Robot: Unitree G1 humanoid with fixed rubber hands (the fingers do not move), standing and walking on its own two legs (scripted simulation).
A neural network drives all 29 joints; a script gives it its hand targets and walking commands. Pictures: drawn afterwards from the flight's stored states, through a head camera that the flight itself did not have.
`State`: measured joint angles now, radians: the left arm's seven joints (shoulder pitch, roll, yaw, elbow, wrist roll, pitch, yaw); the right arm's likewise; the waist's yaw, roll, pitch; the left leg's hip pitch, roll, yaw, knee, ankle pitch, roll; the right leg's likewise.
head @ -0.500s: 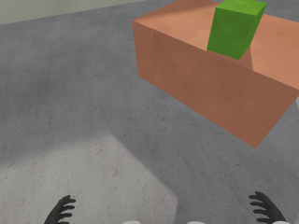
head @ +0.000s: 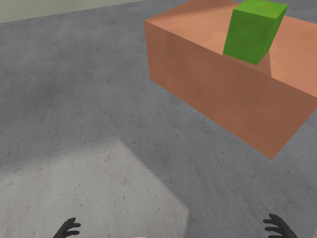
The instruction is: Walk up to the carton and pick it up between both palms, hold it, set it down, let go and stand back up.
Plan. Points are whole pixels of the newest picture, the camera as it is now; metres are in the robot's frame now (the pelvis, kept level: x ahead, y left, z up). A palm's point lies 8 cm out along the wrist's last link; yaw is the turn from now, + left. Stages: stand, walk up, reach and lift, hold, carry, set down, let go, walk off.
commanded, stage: stand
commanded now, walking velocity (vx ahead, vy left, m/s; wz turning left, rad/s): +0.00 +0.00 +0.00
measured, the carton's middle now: (252, 31) +1.14 -0.48 -0.05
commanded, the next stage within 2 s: walk up in 1.02 s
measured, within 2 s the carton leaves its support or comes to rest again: neither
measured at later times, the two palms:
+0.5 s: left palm out of the picture +0.10 +0.30 -0.08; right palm out of the picture +0.12 -0.30 -0.09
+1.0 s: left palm out of the picture +0.09 +0.30 -0.08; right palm out of the picture +0.11 -0.30 -0.09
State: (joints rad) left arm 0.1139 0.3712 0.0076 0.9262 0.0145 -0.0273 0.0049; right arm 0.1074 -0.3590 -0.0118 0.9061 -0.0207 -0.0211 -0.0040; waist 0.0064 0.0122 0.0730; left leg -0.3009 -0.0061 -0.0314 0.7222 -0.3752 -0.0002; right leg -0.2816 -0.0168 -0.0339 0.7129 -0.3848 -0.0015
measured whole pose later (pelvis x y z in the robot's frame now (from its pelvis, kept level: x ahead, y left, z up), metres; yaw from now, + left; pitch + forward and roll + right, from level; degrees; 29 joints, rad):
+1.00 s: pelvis +0.00 -0.01 +0.03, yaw +1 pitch -4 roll +0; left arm 0.08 0.36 0.01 1.08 0.01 -0.02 0.00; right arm 0.08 -0.36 -0.01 1.06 -0.01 -0.01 0.00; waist 0.01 0.02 0.07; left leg -0.13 0.00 -0.05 0.39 -0.20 -0.01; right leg -0.11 -0.01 -0.05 0.39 -0.22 0.00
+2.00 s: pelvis +0.23 -0.05 -0.01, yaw -23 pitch -2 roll +2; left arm 0.38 0.49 0.04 0.77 0.00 -0.10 -0.02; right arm 0.22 -0.45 -0.11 0.68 -0.02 -0.09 0.08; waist -0.01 -0.02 0.04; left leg -0.43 0.04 0.13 0.76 -0.29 0.03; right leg -0.46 -0.05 0.07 1.19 -0.42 -0.03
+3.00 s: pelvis +0.58 -0.07 -0.03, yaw -36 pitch -2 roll +1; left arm 0.44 0.55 0.05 0.78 0.02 -0.13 0.05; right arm 0.11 -0.49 -0.12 0.71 -0.02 -0.02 0.09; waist 0.04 0.05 0.07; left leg -0.56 0.09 0.05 0.93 -0.45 0.04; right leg -0.40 -0.12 0.02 0.98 -0.55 0.00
